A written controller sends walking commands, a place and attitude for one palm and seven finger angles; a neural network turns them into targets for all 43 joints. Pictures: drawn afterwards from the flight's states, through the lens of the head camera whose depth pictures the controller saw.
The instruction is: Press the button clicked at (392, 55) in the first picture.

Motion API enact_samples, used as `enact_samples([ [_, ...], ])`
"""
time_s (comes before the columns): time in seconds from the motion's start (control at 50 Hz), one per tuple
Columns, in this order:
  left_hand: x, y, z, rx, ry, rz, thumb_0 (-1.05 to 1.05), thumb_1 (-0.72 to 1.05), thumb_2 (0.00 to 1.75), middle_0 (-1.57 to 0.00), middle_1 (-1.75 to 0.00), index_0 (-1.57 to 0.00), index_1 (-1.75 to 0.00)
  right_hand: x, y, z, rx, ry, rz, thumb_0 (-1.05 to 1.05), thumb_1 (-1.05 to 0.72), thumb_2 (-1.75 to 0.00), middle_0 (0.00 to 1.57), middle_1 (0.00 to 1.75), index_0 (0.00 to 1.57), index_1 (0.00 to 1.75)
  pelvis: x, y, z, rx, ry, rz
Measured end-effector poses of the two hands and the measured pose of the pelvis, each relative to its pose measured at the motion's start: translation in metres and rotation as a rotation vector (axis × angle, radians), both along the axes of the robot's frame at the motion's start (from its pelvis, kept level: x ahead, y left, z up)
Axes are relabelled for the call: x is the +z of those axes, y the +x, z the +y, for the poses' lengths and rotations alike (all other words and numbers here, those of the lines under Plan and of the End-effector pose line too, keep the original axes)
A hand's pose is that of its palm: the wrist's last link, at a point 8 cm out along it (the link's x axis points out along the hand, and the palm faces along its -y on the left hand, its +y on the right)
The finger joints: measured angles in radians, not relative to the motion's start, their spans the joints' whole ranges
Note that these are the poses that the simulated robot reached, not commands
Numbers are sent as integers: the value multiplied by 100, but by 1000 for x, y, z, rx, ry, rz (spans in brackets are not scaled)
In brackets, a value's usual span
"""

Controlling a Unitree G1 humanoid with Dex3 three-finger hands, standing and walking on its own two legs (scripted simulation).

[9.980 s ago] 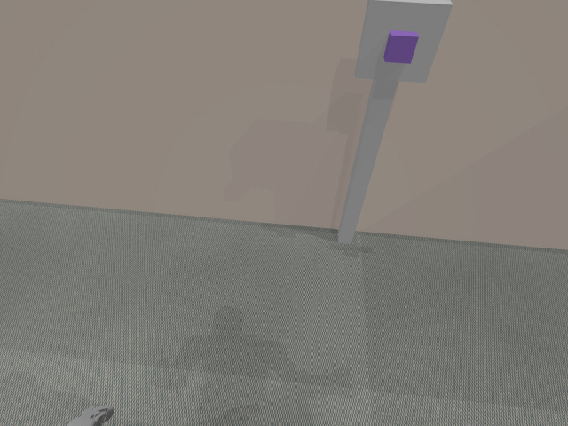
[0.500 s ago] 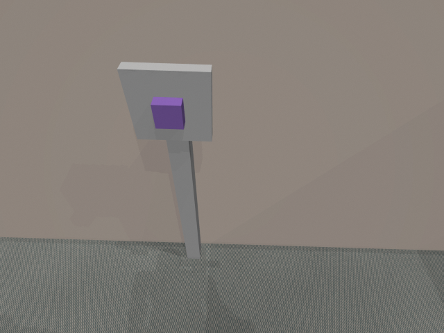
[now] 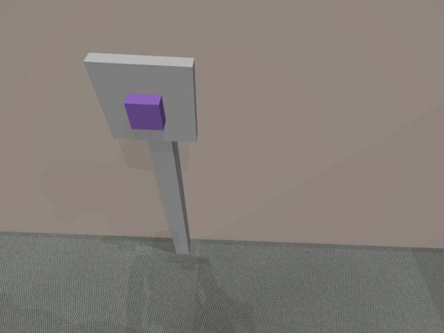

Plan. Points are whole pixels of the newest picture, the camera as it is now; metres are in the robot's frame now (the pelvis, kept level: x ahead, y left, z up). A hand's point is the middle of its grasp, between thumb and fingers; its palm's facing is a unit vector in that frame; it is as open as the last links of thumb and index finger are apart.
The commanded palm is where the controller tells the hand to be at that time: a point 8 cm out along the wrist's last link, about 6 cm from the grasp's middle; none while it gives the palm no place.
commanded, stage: come to a stop and stand still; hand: left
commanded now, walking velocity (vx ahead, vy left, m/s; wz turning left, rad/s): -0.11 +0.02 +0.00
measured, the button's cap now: (146, 111) +0.48 +0.19 +0.12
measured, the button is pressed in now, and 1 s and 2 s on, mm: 0 0 0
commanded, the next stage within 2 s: none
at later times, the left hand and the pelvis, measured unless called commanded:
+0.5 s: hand out of the picture +0.03 +0.20 -0.17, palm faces +0.00 -0.97 -0.26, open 7.4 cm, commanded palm none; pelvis -0.03 +0.01 +0.00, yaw -1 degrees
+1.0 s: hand out of the picture -0.13 +0.22 -0.18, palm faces +0.04 -0.98 -0.19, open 7.4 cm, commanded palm none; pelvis -0.09 +0.04 +0.01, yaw +1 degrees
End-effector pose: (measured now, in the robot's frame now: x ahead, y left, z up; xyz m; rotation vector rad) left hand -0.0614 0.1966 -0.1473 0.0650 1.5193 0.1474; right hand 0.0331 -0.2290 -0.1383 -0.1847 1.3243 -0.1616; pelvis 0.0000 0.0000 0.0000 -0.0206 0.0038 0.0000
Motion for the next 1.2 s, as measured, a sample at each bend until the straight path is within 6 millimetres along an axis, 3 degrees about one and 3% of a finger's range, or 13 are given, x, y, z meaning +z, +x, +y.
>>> enact_samples([
  [0.12,-2,28,5,-11,5,-39,1,91,90,-20,-30,-20,-30,9,35,8,22,1,-83,1,-92,-90,20,30,20,30,4,6,2,-7,26,-4],
  [0.24,7,62,25,-48,70,-143,1,92,90,-20,-30,-20,-30,8,41,15,24,34,-127,0,-91,-90,20,30,20,30,7,-3,2,-8,31,4],
  [0.4,20,78,48,-110,154,-263,1,92,90,-20,-30,-20,-30,3,11,13,-3,58,-146,0,-91,-90,20,30,20,30,3,-21,5,-23,9,-13],
  [0.56,14,80,58,-116,114,-361,1,91,90,-20,-30,-20,-30,8,-40,12,-10,3,-121,0,-91,-90,20,30,20,30,-1,-44,17,-2,3,-64],
  [0.68,9,53,62,-112,78,-338,1,91,90,-20,-30,-20,-30,11,-77,19,-4,-11,-63,0,-91,-90,20,30,20,30,0,-62,27,8,-6,-47],
  [0.84,2,-12,71,-72,58,-198,1,91,90,-20,-30,-20,-30,14,-108,30,-4,-12,6,0,-91,-90,20,30,20,30,4,-76,35,16,-14,-30],
  [1.02,3,-80,76,-28,55,-63,1,91,90,-20,-30,-20,-30,17,-100,33,22,-17,-20,0,-90,-90,20,30,21,30,6,-86,41,22,-15,-39],
  [1.2,6,-103,74,-7,48,-47,1,91,90,-20,-30,-20,-30,21,-82,32,53,-26,-75,0,-90,-90,20,30,21,30,9,-98,44,27,-11,-41],
])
